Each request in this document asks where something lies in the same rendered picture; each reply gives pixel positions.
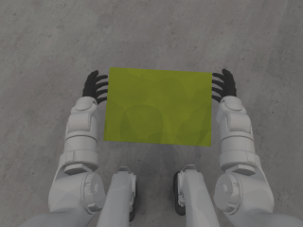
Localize robot left hand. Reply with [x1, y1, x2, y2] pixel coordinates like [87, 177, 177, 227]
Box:
[82, 70, 109, 104]

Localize right robot forearm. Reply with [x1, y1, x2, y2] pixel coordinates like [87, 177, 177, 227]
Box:
[216, 96, 275, 211]

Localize left robot foot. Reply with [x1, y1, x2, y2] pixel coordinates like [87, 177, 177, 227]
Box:
[129, 181, 137, 222]

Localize robot right upper arm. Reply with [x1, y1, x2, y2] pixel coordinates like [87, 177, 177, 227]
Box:
[213, 171, 303, 227]

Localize robot right thigh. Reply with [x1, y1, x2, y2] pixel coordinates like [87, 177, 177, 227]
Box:
[177, 169, 221, 227]

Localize robot right hand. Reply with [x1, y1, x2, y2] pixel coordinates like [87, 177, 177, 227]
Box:
[211, 69, 237, 103]

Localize carton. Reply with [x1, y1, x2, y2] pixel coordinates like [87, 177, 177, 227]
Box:
[103, 67, 212, 147]

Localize robot left upper arm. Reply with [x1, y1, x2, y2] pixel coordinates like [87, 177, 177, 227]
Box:
[19, 171, 106, 227]

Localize left robot forearm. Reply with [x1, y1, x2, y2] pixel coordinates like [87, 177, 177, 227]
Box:
[48, 96, 100, 212]

